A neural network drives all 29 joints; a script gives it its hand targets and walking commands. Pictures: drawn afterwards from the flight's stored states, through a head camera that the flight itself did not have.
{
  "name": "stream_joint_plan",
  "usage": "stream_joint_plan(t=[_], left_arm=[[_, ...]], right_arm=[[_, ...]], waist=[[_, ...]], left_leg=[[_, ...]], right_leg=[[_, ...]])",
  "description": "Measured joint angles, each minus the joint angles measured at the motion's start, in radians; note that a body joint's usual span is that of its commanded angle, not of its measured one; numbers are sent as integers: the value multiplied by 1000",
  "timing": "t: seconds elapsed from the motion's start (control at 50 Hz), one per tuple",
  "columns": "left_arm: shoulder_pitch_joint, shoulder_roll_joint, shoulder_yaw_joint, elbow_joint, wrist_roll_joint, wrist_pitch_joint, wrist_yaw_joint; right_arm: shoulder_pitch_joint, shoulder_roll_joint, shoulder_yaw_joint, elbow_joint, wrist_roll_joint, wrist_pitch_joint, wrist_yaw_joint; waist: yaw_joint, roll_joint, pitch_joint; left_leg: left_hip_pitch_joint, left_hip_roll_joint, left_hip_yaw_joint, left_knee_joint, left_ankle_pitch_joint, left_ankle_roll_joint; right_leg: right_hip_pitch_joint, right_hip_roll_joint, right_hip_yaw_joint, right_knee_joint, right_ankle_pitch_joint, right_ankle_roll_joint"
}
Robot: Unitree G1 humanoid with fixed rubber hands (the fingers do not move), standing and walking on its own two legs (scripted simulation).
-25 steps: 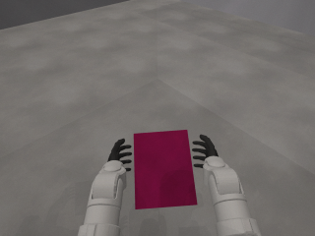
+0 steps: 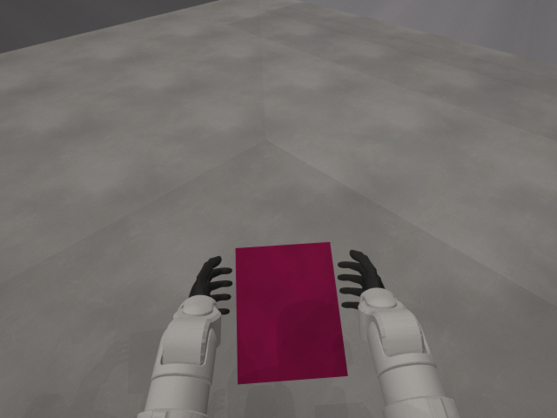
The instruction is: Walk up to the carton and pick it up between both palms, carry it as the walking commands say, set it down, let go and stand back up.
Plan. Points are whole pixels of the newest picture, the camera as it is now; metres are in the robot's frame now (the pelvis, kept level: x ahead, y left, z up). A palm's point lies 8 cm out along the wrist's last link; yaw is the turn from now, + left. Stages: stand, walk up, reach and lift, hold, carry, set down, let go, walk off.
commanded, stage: hold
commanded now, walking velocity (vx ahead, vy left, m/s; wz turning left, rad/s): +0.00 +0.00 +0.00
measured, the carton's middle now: (286, 313) +0.33 +0.00 -0.08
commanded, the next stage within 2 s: set down in 0.80 s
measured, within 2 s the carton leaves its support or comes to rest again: neither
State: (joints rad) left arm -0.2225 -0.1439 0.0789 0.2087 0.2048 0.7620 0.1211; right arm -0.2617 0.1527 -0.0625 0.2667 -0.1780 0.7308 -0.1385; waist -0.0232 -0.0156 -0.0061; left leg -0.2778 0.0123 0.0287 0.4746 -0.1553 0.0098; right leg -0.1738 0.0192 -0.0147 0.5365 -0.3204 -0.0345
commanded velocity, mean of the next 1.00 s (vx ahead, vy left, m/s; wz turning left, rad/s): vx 0.00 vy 0.00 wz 0.00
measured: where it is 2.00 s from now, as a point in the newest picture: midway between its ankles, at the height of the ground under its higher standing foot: outside the picture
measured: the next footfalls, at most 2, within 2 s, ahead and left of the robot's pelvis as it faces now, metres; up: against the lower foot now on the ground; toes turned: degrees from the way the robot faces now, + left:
none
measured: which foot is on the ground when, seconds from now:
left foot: down 0.00-1.00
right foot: down 0.00-1.00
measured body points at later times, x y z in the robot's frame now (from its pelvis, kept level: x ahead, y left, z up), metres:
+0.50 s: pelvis -0.02 +0.05 +0.00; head -0.08 +0.07 +0.44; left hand +0.30 +0.17 +0.04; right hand +0.29 -0.08 +0.05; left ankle +0.06 +0.14 -0.74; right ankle -0.02 -0.09 -0.73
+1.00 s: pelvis -0.04 +0.03 -0.01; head -0.10 +0.04 +0.44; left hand +0.29 +0.16 +0.04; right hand +0.30 -0.09 +0.04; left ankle +0.06 +0.14 -0.74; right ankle -0.02 -0.09 -0.74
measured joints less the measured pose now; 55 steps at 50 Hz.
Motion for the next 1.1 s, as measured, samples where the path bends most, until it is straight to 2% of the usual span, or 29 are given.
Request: stream_joint_plan(t=[0.04, 0.12, 0.26, 0.4, 0.54, 0.66, 0.8, 0.86, 0.92, 1.0, 1.1], left_arm=[[4, 1, 5, -1, 9, 4, -11], [-27, -6, 41, 13, 40, 13, -22], [-110, -28, 119, 78, 97, 24, -20], [-146, -40, 146, 138, 114, 16, -14], [-190, -57, 177, 196, 126, 2, 13], [-234, -74, 211, 242, 141, -16, 28], [-257, -82, 242, 275, 160, -34, 24], [-278, -91, 260, 301, 171, -30, 33], [-295, -97, 299, 332, 191, -33, 29], [-302, -93, 339, 363, 212, -72, 9], [-304, -85, 363, 398, 220, -147, -14]], right_arm=[[6, -1, 7, -2, 10, 6, 1], [-20, 5, -3, 28, 12, -2, 12], [-116, 35, -76, 140, -40, -20, 38], [-152, 48, -137, 184, -80, -18, 58], [-178, 53, -190, 224, -95, -39, 69], [-227, 29, -220, 289, -91, -67, 77], [-275, 11, -237, 359, -90, -93, 78], [-293, 13, -262, 396, -137, -104, 89], [-310, 38, -316, 440, -199, -124, 88], [-313, 70, -370, 468, -250, -166, 71], [-300, 86, -387, 470, -247, -221, 50]], waist=[[6, -4, 4], [19, -21, 7], [31, -35, 4], [30, -32, 1], [21, -36, 11], [11, -35, 17], [9, -40, 13], [66, -36, 19], [96, -26, 18], [101, -17, 18], [98, -6, 30]], left_leg=[[16, -13, -36, 7, -11, -2], [39, -20, -40, 22, -23, -25], [74, -40, -37, 29, -27, -2], [90, -53, -28, 25, -19, 20], [71, -58, -16, 33, -6, 32], [52, -61, -17, 37, 8, 34], [55, -62, -22, 21, 25, 26], [68, -47, -8, 17, 20, 13], [70, -42, -27, 20, 18, 4], [56, -41, -53, 27, 19, -5], [23, -36, -64, 33, 18, -14]], right_leg=[[4, 6, 24, 12, -4, 2], [15, 9, 56, 32, -10, 9], [58, -11, 60, 30, -11, 26], [81, -24, 68, 8, 7, 44], [56, -28, 81, 23, 17, 40], [32, -29, 83, 39, 23, 38], [23, -26, 84, 46, 30, 44], [23, -8, 106, 49, 33, 27], [29, 4, 102, 43, 37, 23], [23, 8, 79, 45, 33, 18], [-9, 15, 70, 53, 31, 16]])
